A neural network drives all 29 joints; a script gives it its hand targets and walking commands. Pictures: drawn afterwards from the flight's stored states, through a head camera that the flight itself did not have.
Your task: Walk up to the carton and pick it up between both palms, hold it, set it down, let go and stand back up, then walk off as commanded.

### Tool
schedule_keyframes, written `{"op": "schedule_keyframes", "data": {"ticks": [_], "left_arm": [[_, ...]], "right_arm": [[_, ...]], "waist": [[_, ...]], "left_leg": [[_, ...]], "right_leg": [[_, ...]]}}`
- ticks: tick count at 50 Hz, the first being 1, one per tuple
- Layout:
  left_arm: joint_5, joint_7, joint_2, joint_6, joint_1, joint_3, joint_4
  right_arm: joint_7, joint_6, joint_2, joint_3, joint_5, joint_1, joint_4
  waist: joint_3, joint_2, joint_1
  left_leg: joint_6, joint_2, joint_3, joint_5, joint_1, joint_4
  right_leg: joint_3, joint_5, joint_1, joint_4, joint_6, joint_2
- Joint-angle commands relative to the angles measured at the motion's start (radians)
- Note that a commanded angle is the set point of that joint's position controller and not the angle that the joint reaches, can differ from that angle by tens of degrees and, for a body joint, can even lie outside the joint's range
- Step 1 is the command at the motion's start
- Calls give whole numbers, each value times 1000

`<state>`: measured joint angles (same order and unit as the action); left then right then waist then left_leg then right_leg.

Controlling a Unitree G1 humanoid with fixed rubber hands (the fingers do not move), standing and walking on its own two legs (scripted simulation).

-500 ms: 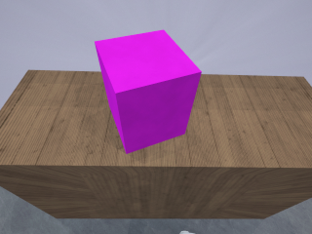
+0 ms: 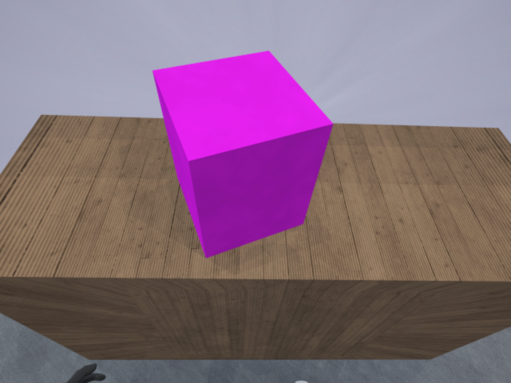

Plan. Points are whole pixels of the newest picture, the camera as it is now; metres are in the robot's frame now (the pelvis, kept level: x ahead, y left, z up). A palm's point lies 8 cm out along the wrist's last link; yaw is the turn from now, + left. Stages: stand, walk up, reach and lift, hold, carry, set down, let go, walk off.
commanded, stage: walk up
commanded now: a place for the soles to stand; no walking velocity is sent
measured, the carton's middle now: (236, 156) +0.48 +0.06 +0.08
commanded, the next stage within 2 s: reach and lift in 0.62 s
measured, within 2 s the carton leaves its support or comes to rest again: neither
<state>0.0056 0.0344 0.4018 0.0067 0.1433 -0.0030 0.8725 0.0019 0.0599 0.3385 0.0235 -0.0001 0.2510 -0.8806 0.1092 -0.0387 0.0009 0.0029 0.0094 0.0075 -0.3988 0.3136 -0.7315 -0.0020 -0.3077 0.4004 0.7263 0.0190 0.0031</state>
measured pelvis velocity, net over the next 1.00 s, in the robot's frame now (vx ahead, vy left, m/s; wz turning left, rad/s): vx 0.00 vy -0.01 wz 0.00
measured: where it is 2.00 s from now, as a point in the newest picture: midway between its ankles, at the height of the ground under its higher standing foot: outside the picture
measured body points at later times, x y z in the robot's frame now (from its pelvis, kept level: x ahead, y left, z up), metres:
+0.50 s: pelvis +0.00 +0.00 +0.00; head +0.03 +0.01 +0.45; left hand +0.11 +0.30 -0.12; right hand +0.07 -0.30 -0.11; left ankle +0.00 +0.12 -0.71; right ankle +0.05 -0.12 -0.71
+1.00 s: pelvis +0.00 -0.01 +0.00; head +0.03 +0.00 +0.45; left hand +0.19 +0.25 -0.08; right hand +0.14 -0.30 -0.09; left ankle +0.00 +0.12 -0.71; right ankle +0.05 -0.12 -0.71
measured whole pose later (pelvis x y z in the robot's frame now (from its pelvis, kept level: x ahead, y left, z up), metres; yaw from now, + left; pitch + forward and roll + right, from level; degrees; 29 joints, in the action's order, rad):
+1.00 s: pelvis +0.00 -0.01 +0.00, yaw +0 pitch -2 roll +1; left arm 0.01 -0.03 0.29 -0.43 0.10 0.00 0.41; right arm -0.11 0.14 0.34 0.08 -0.06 0.14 -0.82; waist 0.11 -0.03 0.00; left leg -0.01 0.02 0.01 -0.39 0.28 -0.71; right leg 0.00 -0.30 0.37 0.72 0.02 0.00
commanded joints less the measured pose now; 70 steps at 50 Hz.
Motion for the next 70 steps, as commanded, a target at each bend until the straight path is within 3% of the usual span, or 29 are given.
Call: {"op": "schedule_keyframes", "data": {"ticks": [1, 7, 8, 10, 13, 16, 18, 21, 26, 29, 30, 31, 32, 33, 34, 38, 44, 45, 48, 51, 60, 70], "left_arm": [[12, -13, 194, 18, -58, -71, -20], [13, -9, 196, 20, -64, -70, -13], [15, -12, 191, 29, -54, -65, -8], [16, -14, 197, 33, -63, -63, -7], [17, -14, 201, 34, -84, -64, -8], [19, -12, 198, 34, -65, -64, -3], [17, -14, 198, 36, -63, -64, -4], [13, -15, 200, 35, -68, -62, -4], [18, -15, 197, 37, -63, -60, -2], [16, -15, 199, 34, -74, -61, 0], [15, -15, 194, 35, -64, -61, 0], [16, -14, 202, 35, -68, -61, -1], [17, -73, 86, -209, -360, -72, -283], [29, -82, 30, -314, -276, -51, -295], [38, -78, -7, -379, -244, -43, -337], [24, -80, -10, -454, -189, -58, -499], [50, -86, -16, -441, -26, -110, -593], [53, -89, -18, -437, -18, -117, -612], [57, -101, -31, -422, 6, -138, -636], [50, -113, -49, -392, 9, -143, -681], [33, -147, -105, -314, 58, -132, -722], [52, -197, -166, -233, 119, -107, -796]], "right_arm": [[29, 27, 295, 61, -10, -33, 29], [28, 27, 280, 56, -13, -25, 21], [22, 21, 262, 55, -16, -36, 27], [18, 15, 257, 56, -17, -29, 22], [14, 14, 261, 55, -18, -27, 19], [15, 18, 269, 56, -17, -32, 19], [15, 19, 257, 55, -17, -26, 23], [16, 19, 259, 55, -19, -32, 27], [15, 16, 257, 54, -19, -24, 27], [15, 19, 260, 52, -19, -19, 19], [15, 18, 261, 52, -20, -30, 22], [15, 19, 263, 52, -19, -28, 23], [-42, 147, 91, 149, -116, -379, 4], [-64, 160, 158, 153, -136, -365, 8], [-79, 152, 196, 170, -147, -328, 17], [-83, 118, 209, 199, -104, -236, 78], [-108, 110, 232, 150, -39, -145, 163], [-112, 109, 231, 141, -31, -129, 177], [-130, 109, 240, 125, -6, -127, 217], [-143, 112, 236, 121, 12, -126, 243], [-169, 108, 212, 112, 42, -71, 288], [-195, 107, 231, 115, 102, -37, 373]], "waist": [[-195, 56, 7], [-205, 32, -1], [-211, 55, 1], [-204, 23, -4], [-185, 37, -8], [-208, 30, 5], [-225, 31, -5], [-214, 57, -3], [-219, 23, -6], [-206, 47, -9], [-204, 64, 3], [-206, 42, -1], [-53, 196, -10], [13, 201, -39], [23, 189, -50], [-144, 109, -44], [-226, 76, -3], [-236, 66, -9], [-237, 60, 20], [-236, 43, 29], [-226, 24, 46], [-227, 78, 56]], "left_leg": [[98, 132, -192, 193, -6, 199], [85, 109, -164, 188, -25, 194], [82, 103, -152, 146, -28, 197], [74, 78, -120, 120, -31, 180], [74, 84, -135, 120, -23, 203], [79, 102, -154, 160, -10, 201], [69, 89, -130, 180, -40, 187], [78, 98, -148, 195, -35, 198], [65, 81, -119, 176, -36, 183], [74, 97, -144, 170, -31, 212], [76, 103, -155, 160, -14, 219], [75, 101, -153, 168, -15, 213], [-55, 26, 72, -77, 264, 194], [3, 86, 40, -193, 385, 214], [29, 105, 29, -220, 444, 210], [4, 101, 40, -72, 285, 207], [-11, 61, 45, 252, 75, 232], [-13, 53, 48, 285, 49, 229], [-19, 34, 49, 347, -5, 242], [-24, 18, 47, 384, -38, 266], [-20, 4, 49, 329, -48, 333], [18, 44, 35, 56, 144, 465]], "right_leg": [[107, 132, -155, -138, 69, 105], [123, 125, -150, -164, 77, 116], [121, 66, -161, -188, 74, 119], [151, -9, -144, -220, 81, 133], [138, -32, -141, -221, 72, 124], [121, 48, -181, -200, 62, 116], [125, 72, -173, -201, 72, 129], [115, 88, -163, -180, 61, 119], [132, 64, -164, -211, 74, 133], [114, 53, -155, -190, 62, 121], [111, 47, -174, -193, 60, 116], [107, 65, -174, -192, 60, 117], [-81, -112, -87, -54, 39, 10], [-98, -95, -189, 18, 38, -17], [-99, -56, -270, 44, 41, -29], [-78, 136, -351, -20, 45, -21], [-57, 318, -402, -144, 36, -33], [-55, 328, -392, -155, 34, -34], [-44, 338, -397, -196, 37, -35], [-38, 351, -396, -229, 37, -37], [-16, 291, -417, -300, 36, -26], [-19, 201, -538, -282, 8, -49]]}}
